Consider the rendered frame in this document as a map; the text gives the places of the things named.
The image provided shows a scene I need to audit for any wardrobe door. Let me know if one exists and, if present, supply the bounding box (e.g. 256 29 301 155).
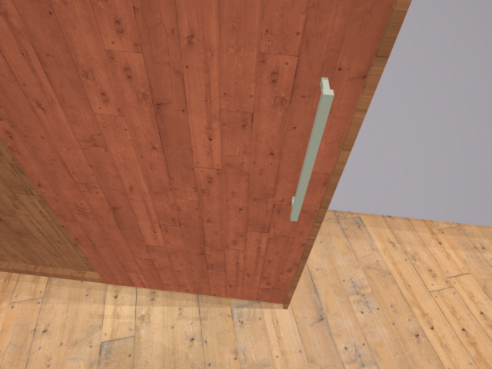
0 0 394 304
0 139 97 272

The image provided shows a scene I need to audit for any handle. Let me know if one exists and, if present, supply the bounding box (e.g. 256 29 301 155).
291 77 334 221

